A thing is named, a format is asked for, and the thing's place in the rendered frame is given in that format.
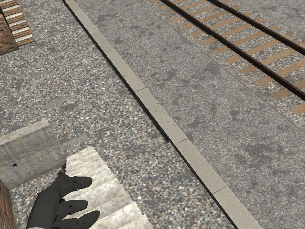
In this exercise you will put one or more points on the left robot hand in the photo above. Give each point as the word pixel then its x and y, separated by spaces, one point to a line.
pixel 48 209

